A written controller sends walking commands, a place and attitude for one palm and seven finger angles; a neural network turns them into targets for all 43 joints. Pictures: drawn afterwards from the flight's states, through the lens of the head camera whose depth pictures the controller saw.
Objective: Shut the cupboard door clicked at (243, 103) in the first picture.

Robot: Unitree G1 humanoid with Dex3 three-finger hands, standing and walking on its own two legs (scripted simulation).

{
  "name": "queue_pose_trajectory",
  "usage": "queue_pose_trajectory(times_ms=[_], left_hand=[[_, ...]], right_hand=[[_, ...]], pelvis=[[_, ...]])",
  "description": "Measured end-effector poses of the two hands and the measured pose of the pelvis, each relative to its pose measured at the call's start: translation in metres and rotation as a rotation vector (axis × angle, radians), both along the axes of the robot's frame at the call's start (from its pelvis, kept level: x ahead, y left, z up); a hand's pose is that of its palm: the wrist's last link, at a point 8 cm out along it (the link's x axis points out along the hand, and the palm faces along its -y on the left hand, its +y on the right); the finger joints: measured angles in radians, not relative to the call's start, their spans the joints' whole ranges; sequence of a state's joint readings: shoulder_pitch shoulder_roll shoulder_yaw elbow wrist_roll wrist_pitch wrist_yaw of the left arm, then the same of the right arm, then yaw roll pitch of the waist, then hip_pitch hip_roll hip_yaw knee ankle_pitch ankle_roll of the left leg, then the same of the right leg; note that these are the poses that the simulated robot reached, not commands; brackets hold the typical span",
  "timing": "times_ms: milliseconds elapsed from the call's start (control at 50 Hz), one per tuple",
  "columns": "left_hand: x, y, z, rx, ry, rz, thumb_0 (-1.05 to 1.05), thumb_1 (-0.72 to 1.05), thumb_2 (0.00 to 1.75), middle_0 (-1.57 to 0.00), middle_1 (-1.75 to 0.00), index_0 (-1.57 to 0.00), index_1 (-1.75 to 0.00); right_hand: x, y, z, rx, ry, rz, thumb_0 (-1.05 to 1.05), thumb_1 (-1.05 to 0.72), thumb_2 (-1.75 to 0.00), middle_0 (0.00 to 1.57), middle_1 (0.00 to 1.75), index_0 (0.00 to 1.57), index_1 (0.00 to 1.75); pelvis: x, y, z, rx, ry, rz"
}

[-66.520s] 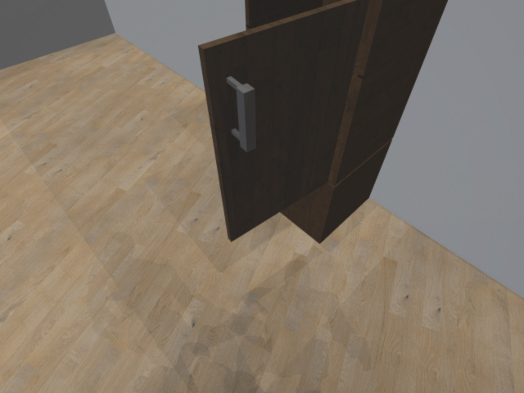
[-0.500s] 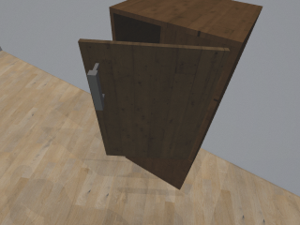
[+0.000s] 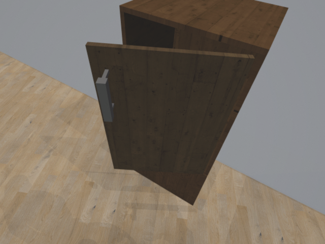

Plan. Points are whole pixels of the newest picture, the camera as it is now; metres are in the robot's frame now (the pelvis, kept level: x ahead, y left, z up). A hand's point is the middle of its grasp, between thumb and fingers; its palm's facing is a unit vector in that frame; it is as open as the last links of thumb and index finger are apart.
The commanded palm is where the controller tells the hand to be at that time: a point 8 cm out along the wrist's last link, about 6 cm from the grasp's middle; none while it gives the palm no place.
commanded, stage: come to a stop and stand still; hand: left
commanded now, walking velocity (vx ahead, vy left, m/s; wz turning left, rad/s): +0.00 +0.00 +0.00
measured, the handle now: (107, 96) +0.46 +0.19 +0.11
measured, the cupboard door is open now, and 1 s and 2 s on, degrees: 29 29 29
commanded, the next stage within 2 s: look again from close up in 0.70 s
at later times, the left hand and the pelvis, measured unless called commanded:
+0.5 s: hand out of the picture -0.08 +0.16 -0.18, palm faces +0.05 -0.98 -0.20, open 7.4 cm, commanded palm none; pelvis -0.05 -0.01 +0.00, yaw +2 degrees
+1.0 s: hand out of the picture -0.10 +0.15 -0.19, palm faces +0.06 -0.99 -0.15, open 7.4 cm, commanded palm none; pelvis -0.07 -0.01 -0.01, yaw +2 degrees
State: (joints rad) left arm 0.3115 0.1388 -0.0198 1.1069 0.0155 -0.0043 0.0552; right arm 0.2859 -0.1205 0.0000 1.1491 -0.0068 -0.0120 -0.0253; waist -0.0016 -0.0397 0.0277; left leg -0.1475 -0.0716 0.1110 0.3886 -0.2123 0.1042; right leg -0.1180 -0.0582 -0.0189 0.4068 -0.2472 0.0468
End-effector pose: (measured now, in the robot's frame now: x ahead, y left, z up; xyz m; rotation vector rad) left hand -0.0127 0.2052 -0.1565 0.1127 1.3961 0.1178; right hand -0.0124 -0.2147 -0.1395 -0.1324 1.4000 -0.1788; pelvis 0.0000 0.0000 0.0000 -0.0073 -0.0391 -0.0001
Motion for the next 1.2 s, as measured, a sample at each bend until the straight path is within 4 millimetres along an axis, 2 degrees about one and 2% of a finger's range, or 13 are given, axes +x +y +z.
queue_pose_trajectory(times_ms=[140,260,400,560,720,900,1020,1200], left_hand=[[-0.004,0.022,0.004,0.072,-0.064,0.014,0.00,0.91,0.90,-0.20,-0.30,-0.20,-0.30],[-0.022,0.027,0.013,0.101,-0.085,0.011,0.00,0.91,0.90,-0.19,-0.30,-0.20,-0.30],[-0.051,0.017,0.012,0.087,-0.054,0.018,0.00,0.91,0.90,-0.19,-0.30,-0.20,-0.30],[-0.078,-0.004,0.005,0.036,-0.010,0.031,0.00,0.90,0.90,-0.20,-0.30,-0.20,-0.30],[-0.091,-0.017,0.000,-0.006,0.018,0.037,0.00,0.90,0.90,-0.20,-0.30,-0.20,-0.30],[-0.095,-0.014,-0.002,-0.011,0.031,0.046,0.00,0.90,0.90,-0.20,-0.30,-0.20,-0.30],[-0.098,-0.007,0.000,-0.001,0.040,0.053,0.00,0.91,0.90,-0.20,-0.30,-0.20,-0.30],[-0.108,-0.002,0.002,0.004,0.069,0.071,0.00,0.91,0.90,-0.19,-0.30,-0.20,-0.30]], right_hand=[[0.001,-0.012,-0.006,-0.015,-0.069,0.043,0.00,-0.91,-0.89,0.20,0.30,0.20,0.30],[0.012,-0.020,-0.009,0.000,-0.132,0.059,0.00,-0.91,-0.89,0.20,0.30,0.20,0.30],[0.012,-0.032,-0.003,-0.010,-0.166,0.077,0.00,-0.91,-0.89,0.20,0.30,0.20,0.30],[-0.009,-0.041,0.000,-0.025,-0.117,0.074,0.00,-0.91,-0.89,0.20,0.30,0.20,0.30],[-0.040,-0.033,-0.001,-0.016,-0.043,0.048,0.00,-0.91,-0.89,0.20,0.30,0.20,0.30],[-0.064,-0.014,-0.005,0.011,0.017,0.022,0.00,-0.91,-0.89,0.20,0.30,0.20,0.30],[-0.065,-0.004,-0.008,0.027,0.024,0.016,0.00,-0.91,-0.89,0.20,0.30,0.20,0.30],[-0.051,-0.001,-0.008,0.021,0.003,0.024,0.01,-0.91,-0.89,0.20,0.30,0.20,0.30]], pelvis=[[-0.018,-0.001,-0.006,0.007,-0.015,0.038],[-0.031,-0.003,-0.007,-0.002,-0.016,0.031],[-0.045,-0.011,-0.006,-0.002,-0.012,0.028],[-0.056,-0.016,-0.005,-0.007,-0.007,0.031],[-0.062,-0.017,-0.005,-0.013,-0.001,0.033],[-0.066,-0.011,-0.005,-0.016,0.007,0.033],[-0.066,-0.006,-0.006,-0.015,0.012,0.033],[-0.065,0.001,-0.005,-0.013,0.016,0.031]])
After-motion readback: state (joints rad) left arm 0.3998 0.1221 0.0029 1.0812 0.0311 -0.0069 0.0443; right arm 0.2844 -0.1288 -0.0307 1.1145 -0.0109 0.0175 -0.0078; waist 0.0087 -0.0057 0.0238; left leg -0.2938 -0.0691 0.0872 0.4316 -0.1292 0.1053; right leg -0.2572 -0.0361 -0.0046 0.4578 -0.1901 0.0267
